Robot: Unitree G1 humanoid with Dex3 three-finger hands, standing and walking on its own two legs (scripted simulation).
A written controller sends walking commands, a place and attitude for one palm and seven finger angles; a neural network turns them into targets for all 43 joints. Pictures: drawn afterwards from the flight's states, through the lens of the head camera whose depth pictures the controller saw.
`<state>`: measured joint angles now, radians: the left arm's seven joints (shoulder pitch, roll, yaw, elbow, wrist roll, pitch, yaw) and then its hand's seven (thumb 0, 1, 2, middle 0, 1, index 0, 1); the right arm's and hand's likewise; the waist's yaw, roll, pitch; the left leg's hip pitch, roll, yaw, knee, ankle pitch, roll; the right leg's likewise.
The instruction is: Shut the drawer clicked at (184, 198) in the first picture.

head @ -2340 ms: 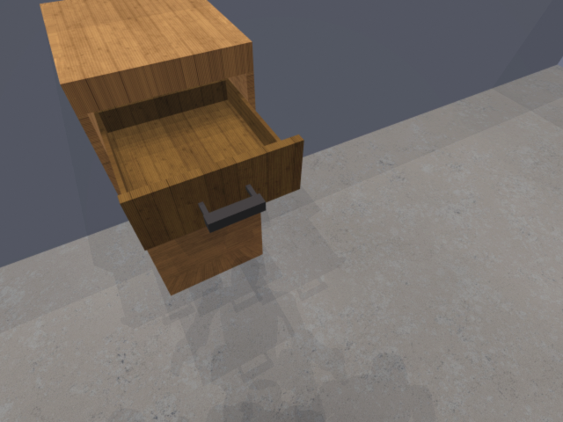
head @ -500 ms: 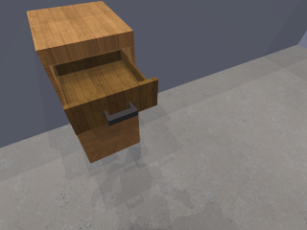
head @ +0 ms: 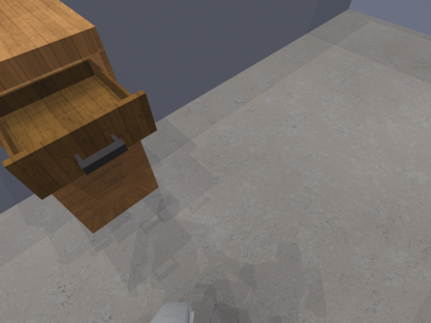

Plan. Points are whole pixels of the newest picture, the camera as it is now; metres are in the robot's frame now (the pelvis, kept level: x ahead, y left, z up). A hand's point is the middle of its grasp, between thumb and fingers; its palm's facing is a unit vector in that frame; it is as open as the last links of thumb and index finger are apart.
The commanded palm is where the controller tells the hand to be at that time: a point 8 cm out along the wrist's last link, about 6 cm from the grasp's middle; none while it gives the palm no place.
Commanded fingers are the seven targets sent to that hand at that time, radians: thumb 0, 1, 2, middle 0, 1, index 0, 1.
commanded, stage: walk to a spot facing it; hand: left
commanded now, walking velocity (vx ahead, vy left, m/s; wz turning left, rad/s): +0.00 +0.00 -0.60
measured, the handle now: (100, 151) +0.48 +0.35 -0.02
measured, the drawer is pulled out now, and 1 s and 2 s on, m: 0.28 0.28 0.28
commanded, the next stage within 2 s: turn to face it in 1.92 s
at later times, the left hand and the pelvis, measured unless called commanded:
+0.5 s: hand out of the picture +0.09 +0.27 -0.17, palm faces -0.21 -0.95 -0.23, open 7.4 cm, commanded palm none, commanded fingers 0.00 0.90 0.90 -0.20 -0.30 -0.20 -0.30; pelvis -0.04 +0.07 +0.01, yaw -17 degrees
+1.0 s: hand (179, 313) +0.16 +0.10 -0.16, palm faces -0.57 -0.79 -0.23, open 7.4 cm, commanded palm none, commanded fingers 0.00 0.90 0.90 -0.20 -0.30 -0.20 -0.30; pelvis -0.04 +0.01 -0.01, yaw -36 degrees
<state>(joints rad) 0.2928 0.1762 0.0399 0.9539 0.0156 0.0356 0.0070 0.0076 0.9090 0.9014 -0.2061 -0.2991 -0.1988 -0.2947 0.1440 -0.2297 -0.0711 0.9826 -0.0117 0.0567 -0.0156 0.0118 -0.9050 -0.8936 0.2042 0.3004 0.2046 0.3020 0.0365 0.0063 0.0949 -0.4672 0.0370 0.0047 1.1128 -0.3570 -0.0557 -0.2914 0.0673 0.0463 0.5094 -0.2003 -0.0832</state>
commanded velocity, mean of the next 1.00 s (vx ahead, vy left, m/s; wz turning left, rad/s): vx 0.11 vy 0.00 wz -0.58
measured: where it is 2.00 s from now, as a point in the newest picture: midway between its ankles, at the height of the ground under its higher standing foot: outside the picture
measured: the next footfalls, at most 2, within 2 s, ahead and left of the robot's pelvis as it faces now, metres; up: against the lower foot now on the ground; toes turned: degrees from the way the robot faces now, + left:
left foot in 0.36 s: +0.01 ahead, +0.15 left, +0.00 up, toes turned -15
right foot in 0.90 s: -0.10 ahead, -0.08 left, +0.00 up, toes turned -40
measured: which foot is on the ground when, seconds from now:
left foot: up 0.00-0.34, down 0.36-0.88, up 0.90-1.00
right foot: down 0.00-0.36, up 0.38-0.88, down 0.90-1.00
